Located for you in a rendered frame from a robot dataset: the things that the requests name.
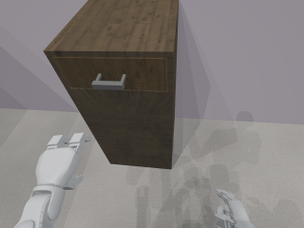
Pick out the left robot hand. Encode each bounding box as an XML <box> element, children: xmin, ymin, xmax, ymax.
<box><xmin>35</xmin><ymin>132</ymin><xmax>92</xmax><ymax>190</ymax></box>

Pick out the robot left forearm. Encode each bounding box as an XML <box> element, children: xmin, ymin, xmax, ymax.
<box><xmin>14</xmin><ymin>184</ymin><xmax>66</xmax><ymax>228</ymax></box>

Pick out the handle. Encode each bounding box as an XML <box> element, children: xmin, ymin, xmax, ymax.
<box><xmin>91</xmin><ymin>73</ymin><xmax>126</xmax><ymax>90</ymax></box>

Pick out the drawer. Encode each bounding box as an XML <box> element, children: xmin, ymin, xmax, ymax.
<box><xmin>54</xmin><ymin>56</ymin><xmax>168</xmax><ymax>91</ymax></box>

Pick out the cabinet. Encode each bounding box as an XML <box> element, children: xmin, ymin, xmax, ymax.
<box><xmin>44</xmin><ymin>0</ymin><xmax>179</xmax><ymax>170</ymax></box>

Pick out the right robot hand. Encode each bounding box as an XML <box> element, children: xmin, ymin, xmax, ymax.
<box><xmin>215</xmin><ymin>189</ymin><xmax>251</xmax><ymax>228</ymax></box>

